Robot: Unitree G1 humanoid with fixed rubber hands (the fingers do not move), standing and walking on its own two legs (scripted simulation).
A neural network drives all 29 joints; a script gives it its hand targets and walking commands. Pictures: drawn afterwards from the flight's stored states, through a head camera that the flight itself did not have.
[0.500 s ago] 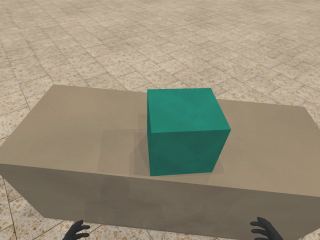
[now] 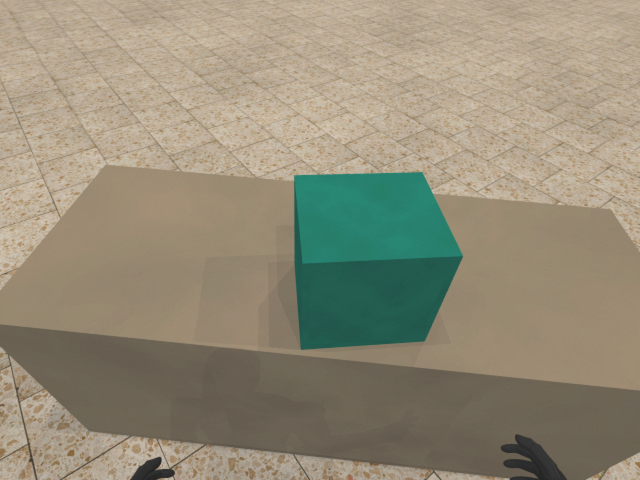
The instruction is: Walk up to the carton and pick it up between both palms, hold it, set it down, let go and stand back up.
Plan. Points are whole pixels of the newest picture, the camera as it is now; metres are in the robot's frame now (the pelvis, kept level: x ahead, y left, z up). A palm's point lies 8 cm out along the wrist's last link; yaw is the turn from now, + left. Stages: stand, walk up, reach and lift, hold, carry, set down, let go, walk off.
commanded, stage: stand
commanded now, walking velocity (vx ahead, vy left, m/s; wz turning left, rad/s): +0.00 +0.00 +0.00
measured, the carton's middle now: (361, 261) +0.51 -0.07 -0.06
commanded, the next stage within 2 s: none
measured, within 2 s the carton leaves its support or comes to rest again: neither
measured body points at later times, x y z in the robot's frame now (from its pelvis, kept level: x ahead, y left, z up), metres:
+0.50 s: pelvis +0.00 +0.00 +0.00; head -0.02 +0.02 +0.45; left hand +0.11 +0.26 -0.13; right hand +0.14 -0.28 -0.09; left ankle +0.02 +0.12 -0.73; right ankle +0.01 -0.11 -0.73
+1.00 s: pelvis -0.01 +0.00 +0.00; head -0.03 +0.02 +0.45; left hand +0.10 +0.26 -0.13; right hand +0.13 -0.28 -0.09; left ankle +0.02 +0.12 -0.73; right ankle +0.01 -0.11 -0.73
